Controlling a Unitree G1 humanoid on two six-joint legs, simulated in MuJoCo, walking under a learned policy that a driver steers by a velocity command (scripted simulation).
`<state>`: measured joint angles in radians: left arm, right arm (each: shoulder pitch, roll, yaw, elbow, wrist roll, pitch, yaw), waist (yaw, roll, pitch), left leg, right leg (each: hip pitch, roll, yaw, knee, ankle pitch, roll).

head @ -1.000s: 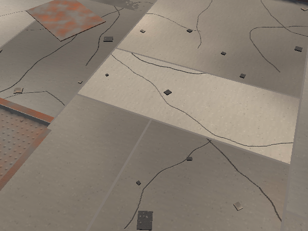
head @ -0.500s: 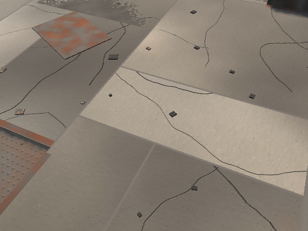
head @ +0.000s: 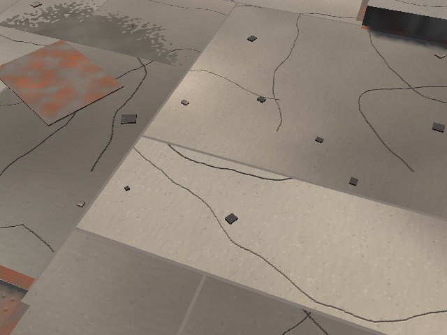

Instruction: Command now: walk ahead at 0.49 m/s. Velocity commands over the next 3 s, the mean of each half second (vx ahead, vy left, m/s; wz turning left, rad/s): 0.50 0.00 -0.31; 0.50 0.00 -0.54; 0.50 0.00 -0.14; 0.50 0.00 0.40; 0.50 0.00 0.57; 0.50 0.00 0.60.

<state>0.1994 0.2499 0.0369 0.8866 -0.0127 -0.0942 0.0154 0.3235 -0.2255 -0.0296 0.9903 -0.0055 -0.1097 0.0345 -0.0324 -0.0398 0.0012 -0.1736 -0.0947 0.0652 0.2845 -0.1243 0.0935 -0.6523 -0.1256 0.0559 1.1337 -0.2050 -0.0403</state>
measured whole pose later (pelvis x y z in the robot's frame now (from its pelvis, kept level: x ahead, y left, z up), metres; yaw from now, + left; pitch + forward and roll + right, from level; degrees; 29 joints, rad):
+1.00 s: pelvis +0.56 -0.12 +0.00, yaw -27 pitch +2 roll +1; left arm 0.29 0.29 0.07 0.74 -0.02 -0.04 0.01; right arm 0.21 -0.26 -0.06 0.80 -0.01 -0.12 0.01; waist -0.01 -0.05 0.01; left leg -0.26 -0.03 0.05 0.40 -0.17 0.04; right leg -0.53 -0.02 0.08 1.16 -0.35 -0.03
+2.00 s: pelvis +1.02 -0.35 -0.02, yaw -14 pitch +2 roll -1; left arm 0.26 0.28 0.05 0.81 -0.02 -0.11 0.00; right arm 0.17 -0.29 -0.07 0.73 0.02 -0.06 0.04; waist 0.01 0.00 0.05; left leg -0.44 -0.07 0.02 0.59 -0.19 0.09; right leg -0.33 -0.04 0.01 1.20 -0.44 0.00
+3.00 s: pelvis +1.54 -0.35 -0.02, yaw +21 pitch +2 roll -1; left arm 0.26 0.31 0.06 0.81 -0.02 -0.09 -0.01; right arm 0.15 -0.30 -0.07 0.61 0.02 -0.04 0.04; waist 0.03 0.00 0.07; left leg -0.45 -0.06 0.02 0.62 -0.20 0.10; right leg -0.28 -0.06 -0.01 1.16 -0.47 0.01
